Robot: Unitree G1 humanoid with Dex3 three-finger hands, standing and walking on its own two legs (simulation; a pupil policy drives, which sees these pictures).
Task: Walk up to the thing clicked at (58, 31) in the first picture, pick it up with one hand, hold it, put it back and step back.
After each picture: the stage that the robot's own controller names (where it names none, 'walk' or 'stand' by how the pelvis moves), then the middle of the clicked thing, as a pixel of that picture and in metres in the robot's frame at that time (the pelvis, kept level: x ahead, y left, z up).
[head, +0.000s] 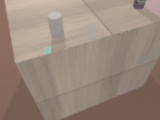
stand; (56, 25) +0.66 +0.15 +0.04
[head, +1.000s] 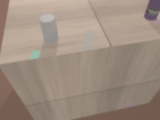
rise first; (49, 29) +0.59 +0.19 +0.06
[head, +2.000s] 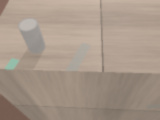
rise first; (33, 36) +0.49 +0.22 +0.07
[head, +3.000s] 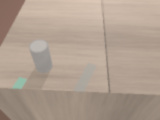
stand; (41, 56) +0.44 +0.18 +0.04
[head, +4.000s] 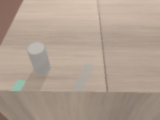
stand; (39, 58) +0.44 +0.19 +0.04
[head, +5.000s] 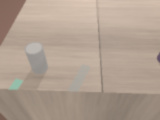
stand; (37, 58) +0.46 +0.20 +0.03
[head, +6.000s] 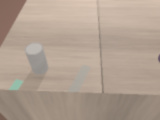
stand; (37, 59) +0.45 +0.20 +0.03
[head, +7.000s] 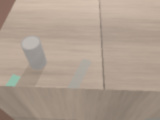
rise first; (34, 53) +0.45 +0.20 +0.04
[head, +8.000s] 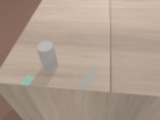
rise first; (48, 56) +0.46 +0.19 +0.04
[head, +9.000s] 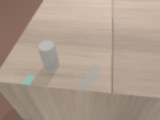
go down; (49, 56) +0.47 +0.18 +0.04
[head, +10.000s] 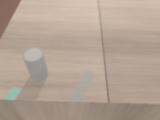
go down; (36, 65) +0.41 +0.18 +0.05
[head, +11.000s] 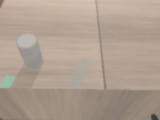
close in; (30, 52) +0.45 +0.18 +0.05
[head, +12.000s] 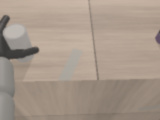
close; (20, 44) +0.46 +0.20 +0.08
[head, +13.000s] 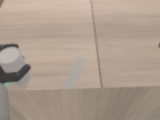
lift; (15, 67) +0.38 +0.22 +0.08
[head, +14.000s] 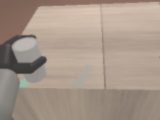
lift; (31, 60) +0.33 +0.17 +0.19
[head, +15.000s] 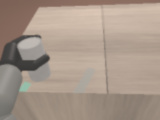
hold; (35, 60) +0.34 +0.16 +0.18
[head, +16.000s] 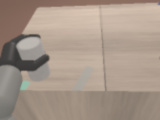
hold; (35, 59) +0.34 +0.16 +0.18
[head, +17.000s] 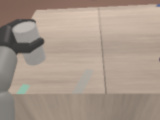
crouch; (30, 44) +0.38 +0.17 +0.21
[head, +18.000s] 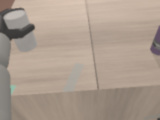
lower; (21, 31) +0.47 +0.18 +0.18
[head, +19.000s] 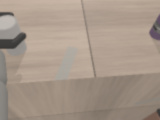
lower; (11, 36) +0.49 +0.20 +0.09
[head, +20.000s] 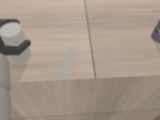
lower; (16, 43) +0.46 +0.20 +0.09
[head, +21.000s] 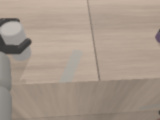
lower; (17, 42) +0.47 +0.20 +0.08
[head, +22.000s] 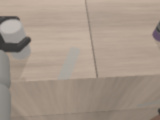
rest; (16, 40) +0.47 +0.20 +0.09
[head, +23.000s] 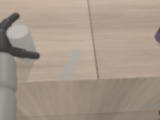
withdraw; (23, 44) +0.46 +0.18 +0.08
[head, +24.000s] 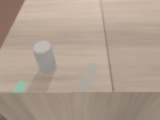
sink last; (45, 57) +0.44 +0.16 +0.06
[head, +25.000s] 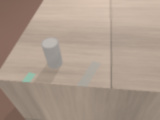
stand; (52, 53) +0.48 +0.18 +0.05
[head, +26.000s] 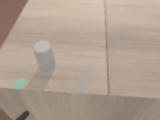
stand; (45, 57) +0.44 +0.18 +0.04
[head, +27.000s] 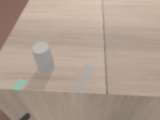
stand; (43, 58) +0.44 +0.18 +0.04
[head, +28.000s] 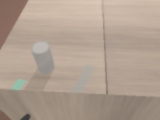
stand; (43, 58) +0.44 +0.18 +0.04
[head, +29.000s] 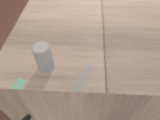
stand; (43, 57) +0.45 +0.18 +0.04
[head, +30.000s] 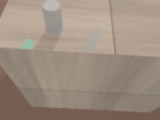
walk; (53, 18) +0.57 +0.12 +0.06
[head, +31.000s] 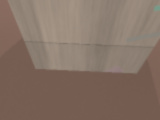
walk; out of the picture +0.93 +0.23 +0.07
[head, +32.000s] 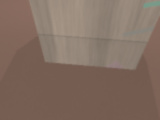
stand; out of the picture +1.18 +0.18 +0.06
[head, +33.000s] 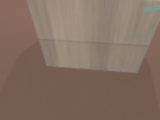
stand; out of the picture +1.15 +0.18 +0.04
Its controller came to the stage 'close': yes
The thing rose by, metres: 0.21
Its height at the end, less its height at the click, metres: +0.00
